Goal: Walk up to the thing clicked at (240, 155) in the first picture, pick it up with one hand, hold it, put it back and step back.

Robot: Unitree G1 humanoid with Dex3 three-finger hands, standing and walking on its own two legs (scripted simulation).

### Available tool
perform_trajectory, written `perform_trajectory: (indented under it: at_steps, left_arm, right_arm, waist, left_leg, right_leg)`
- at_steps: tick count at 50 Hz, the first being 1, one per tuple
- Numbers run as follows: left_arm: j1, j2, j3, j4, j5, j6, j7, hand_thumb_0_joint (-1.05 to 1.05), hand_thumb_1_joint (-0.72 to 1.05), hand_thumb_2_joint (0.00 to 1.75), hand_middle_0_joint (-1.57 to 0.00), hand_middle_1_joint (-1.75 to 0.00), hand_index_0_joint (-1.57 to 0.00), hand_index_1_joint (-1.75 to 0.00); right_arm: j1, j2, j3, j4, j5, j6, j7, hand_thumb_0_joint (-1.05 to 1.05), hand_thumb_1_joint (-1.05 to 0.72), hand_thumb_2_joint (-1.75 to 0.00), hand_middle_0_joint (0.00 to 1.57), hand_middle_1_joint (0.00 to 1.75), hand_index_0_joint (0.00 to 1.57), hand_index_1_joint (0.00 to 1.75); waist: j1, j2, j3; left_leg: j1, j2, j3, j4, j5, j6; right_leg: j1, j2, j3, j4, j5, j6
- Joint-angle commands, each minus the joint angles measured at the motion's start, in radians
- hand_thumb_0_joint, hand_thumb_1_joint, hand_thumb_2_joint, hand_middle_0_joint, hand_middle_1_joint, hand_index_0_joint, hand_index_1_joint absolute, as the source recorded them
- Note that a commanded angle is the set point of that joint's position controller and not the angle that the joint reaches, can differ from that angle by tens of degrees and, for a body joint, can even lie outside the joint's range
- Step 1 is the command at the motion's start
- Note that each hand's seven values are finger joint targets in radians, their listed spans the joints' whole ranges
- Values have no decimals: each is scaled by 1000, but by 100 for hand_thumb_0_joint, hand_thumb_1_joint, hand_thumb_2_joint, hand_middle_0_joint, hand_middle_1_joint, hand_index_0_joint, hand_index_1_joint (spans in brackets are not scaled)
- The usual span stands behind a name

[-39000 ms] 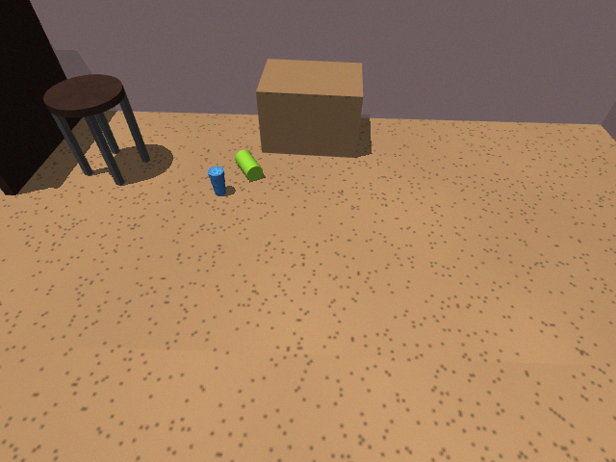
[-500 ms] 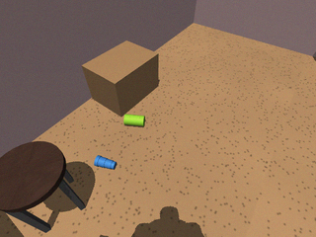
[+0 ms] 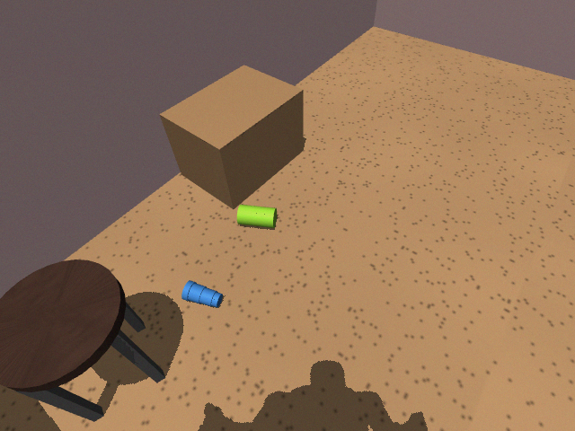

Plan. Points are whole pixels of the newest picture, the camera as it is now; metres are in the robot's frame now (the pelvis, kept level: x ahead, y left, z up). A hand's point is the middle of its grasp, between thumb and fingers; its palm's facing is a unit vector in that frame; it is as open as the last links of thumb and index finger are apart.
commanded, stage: step back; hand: left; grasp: from above
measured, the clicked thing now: (257, 216) +1.04 +0.18 -0.72
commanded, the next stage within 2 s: stand in 0.20 s
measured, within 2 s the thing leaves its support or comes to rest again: neither
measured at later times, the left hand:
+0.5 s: hand out of the picture +0.10 +0.27 -0.14, palm faces -0.03 -0.94 -0.33, open 7.4 cm
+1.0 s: hand out of the picture +0.07 +0.27 -0.14, palm faces -0.06 -0.94 -0.34, open 7.4 cm
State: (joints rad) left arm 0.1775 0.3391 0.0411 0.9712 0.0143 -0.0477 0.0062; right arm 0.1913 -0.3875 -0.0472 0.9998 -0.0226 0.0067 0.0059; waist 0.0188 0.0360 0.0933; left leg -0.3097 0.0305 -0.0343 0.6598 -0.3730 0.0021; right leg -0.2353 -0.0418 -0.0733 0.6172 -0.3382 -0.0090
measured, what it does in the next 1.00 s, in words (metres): steps on the spot: left foot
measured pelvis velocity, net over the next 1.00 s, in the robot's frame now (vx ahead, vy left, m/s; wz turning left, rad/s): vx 0.00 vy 0.02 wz -0.03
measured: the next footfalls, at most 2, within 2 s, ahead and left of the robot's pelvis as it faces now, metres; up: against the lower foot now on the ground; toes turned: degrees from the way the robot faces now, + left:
left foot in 0.02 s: +0.08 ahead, +0.15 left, +0.00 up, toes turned +0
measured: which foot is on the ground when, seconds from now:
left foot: up 0.00-0.00, down 0.02-1.00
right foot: down 0.00-1.00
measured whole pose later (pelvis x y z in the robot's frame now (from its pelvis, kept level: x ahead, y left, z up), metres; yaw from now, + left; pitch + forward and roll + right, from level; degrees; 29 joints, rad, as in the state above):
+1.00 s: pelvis +0.00 +0.02 +0.02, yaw -2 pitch -3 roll +0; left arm 0.13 0.36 -0.01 1.14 0.01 -0.01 -0.02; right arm 0.12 -0.35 0.00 1.16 -0.01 0.00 0.02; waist 0.00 0.00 0.05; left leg -0.16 0.03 0.02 0.33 -0.13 -0.02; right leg -0.11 -0.04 -0.03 0.35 -0.19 0.03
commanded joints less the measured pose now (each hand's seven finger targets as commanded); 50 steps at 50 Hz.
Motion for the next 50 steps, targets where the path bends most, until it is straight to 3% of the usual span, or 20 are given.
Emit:
perform_trajectory:
  at_steps: [1, 2, 3, 4, 5, 6, 7, 8, 9, 10, 11, 13, 15, 19, 25, 30, 40, 46, 50]
  left_arm:
    - [-73, 251, 59, -80, -9, -4, 22, 0, 90, 90, -20, -30, -20, -30]
    - [-63, 219, 49, -85, -15, 1, 21, 0, 90, 90, -20, -30, -20, -30]
    - [-62, 201, 42, -75, -24, 10, 19, 0, 90, 90, -20, -30, -20, -30]
    - [-60, 216, 47, -50, -24, 17, 21, 0, 90, 90, -20, -30, -20, -30]
    - [-45, 211, 39, -27, -19, 15, 23, 0, 90, 90, -20, -30, -20, -30]
    - [-29, 217, 39, -15, -12, 8, 22, 0, 90, 90, -20, -30, -20, -30]
    - [-21, 240, 46, -3, -8, 0, 21, 0, 90, 90, -20, -30, -20, -30]
    - [-39, 267, 52, -2, -7, -4, 19, 0, 90, 90, -20, -30, -20, -30]
    - [-46, 279, 53, 1, -8, -5, 19, 0, 90, 90, -20, -30, -20, -30]
    - [-63, 239, 27, 29, -12, 3, 9, 0, 90, 90, -20, -30, -20, -30]
    - [-74, 213, 17, 28, -14, 7, 5, 0, 90, 90, -20, -30, -20, -30]
    - [-81, 206, 8, 37, -18, 7, 3, 0, 90, 90, -20, -30, -20, -30]
    - [-95, 225, 6, 54, -15, 7, 4, 0, 90, 90, -20, -30, -20, -30]
    - [-114, 224, 2, 76, -11, 12, -1, 0, 90, 90, -20, -30, -20, -30]
    - [-127, 228, -4, 94, -8, 3, -2, 0, 90, 90, -20, -30, -20, -30]
    - [-128, 228, -6, 105, -6, 6, -4, 0, 90, 90, -20, -30, -20, -30]
    - [-117, 234, -3, 110, -4, 6, -6, 0, 90, 90, -20, -30, -20, -30]
    - [-111, 237, -3, 109, -3, 13, -7, 0, 90, 90, -20, -30, -20, -30]
    - [-98, 230, -6, 110, -3, 11, -9, 0, 90, 90, -20, -30, -20, -30]
  right_arm:
    - [37, -161, -53, -21, -7, -27, -16, 0, -90, -90, 20, 30, 20, 30]
    - [23, -203, -61, -26, -11, -32, -20, 0, -90, -90, 20, 30, 20, 30]
    - [-47, -236, -59, -46, -4, -34, -20, 0, -90, -90, 20, 30, 20, 30]
    - [-91, -255, -57, -47, 6, -32, -18, 0, -90, -90, 20, 30, 20, 30]
    - [-133, -233, -50, -38, 6, -27, -16, 0, -90, -90, 20, 30, 20, 30]
    - [-154, -206, -39, -35, 8, -24, -15, 0, -90, -90, 20, 30, 20, 30]
    - [-160, -184, -30, -37, 11, -24, -16, 0, -90, -90, 20, 30, 20, 30]
    - [-144, -172, -27, -31, 12, -23, -18, 0, -90, -90, 20, 30, 20, 30]
    - [-140, -169, -28, -19, 13, -22, -18, 0, -90, -90, 20, 30, 20, 30]
    - [-92, -173, -17, -5, 15, -34, -14, 0, -90, -90, 20, 30, 20, 30]
    - [-118, -187, -17, 7, 14, -42, -11, 0, -90, -90, 20, 30, 20, 30]
    - [-150, -193, -16, 13, 9, -49, -9, 0, -90, -90, 20, 30, 20, 30]
    - [-156, -176, -10, 23, 15, -50, -9, 0, -90, -90, 20, 30, 20, 30]
    - [-175, -171, -5, 35, 16, -47, -10, 0, -90, -90, 20, 30, 20, 30]
    - [-190, -162, -4, 50, 16, -44, -5, 0, -90, -90, 20, 30, 20, 30]
    - [-193, -167, -3, 59, 14, -42, -2, 0, -90, -90, 20, 30, 20, 30]
    - [-176, -174, -2, 78, 11, -42, 0, 0, -90, -90, 20, 30, 20, 30]
    - [-148, -171, 0, 84, 9, -36, 0, 0, -90, -90, 20, 30, 20, 30]
    - [-137, -172, 2, 86, 10, -38, 0, 0, -90, -90, 20, 30, 20, 30]
  waist:
    - [-33, -124, -136]
    - [-27, -27, -177]
    - [-6, 32, -176]
    - [0, 77, -155]
    - [18, 81, -136]
    - [29, 59, -152]
    - [27, 36, -168]
    - [5, 6, -163]
    - [-4, 3, -168]
    - [-23, 6, -166]
    - [-12, 36, -157]
    - [-5, 36, -154]
    - [-10, 6, -158]
    - [-13, -2, -114]
    - [-17, -24, -131]
    - [-16, -20, -93]
    - [-13, -24, -101]
    - [-20, -33, -68]
    - [-21, -33, -85]
  left_leg:
    - [182, 15, 9, -189, 394, 29]
    - [210, 117, -106, -197, 493, 65]
    - [130, 199, -214, -236, 412, 136]
    - [32, 240, -236, -245, 346, 188]
    - [-7, 225, -208, -239, 329, 166]
    - [8, 179, -138, -206, 336, 123]
    - [18, 132, -88, -161, 363, 79]
    - [16, 84, -53, -139, 346, 47]
    - [61, 75, -37, -134, 334, 33]
    - [148, 84, -65, -214, 348, 38]
    - [163, 107, -85, -234, 387, 40]
    - [162, 127, -102, -250, 435, 45]
    - [202, 118, -77, -247, 508, 35]
    - [190, 109, -67, -317, 398, 23]
    - [237, 103, -45, -335, 384, 16]
    - [196, 96, -45, -380, 259, 8]
    - [191, 97, -50, -397, 218, 7]
    - [145, 93, -57, -412, 127, 4]
    - [159, 96, -57, -405, 160, 7]
  right_leg:
    - [-28, -131, 113, -7, 500, -56]
    - [-55, -77, 83, 45, 377, -28]
    - [-39, 4, 52, 66, 133, -2]
    - [39, 20, 51, 58, -31, -10]
    - [88, 9, 65, -17, -36, -16]
    - [113, -17, 83, -84, 50, -21]
    - [138, -55, 111, -118, 192, -27]
    - [128, -89, 167, -135, 257, -42]
    - [101, -118, 191, -147, 280, -53]
    - [57, -100, 161, -141, 261, -39]
    - [58, -69, 131, -149, 263, -25]
    - [93, -61, 116, -182, 279, -10]
    - [109, -77, 124, -202, 349, -10]
    - [110, -75, 122, -259, 275, -2]
    - [117, -95, 136, -317, 290, -2]
    - [105, -91, 138, -352, 178, 2]
    - [102, -93, 140, -365, 154, 1]
    - [74, -88, 140, -365, 62, -1]
    - [78, -89, 142, -358, 104, -3]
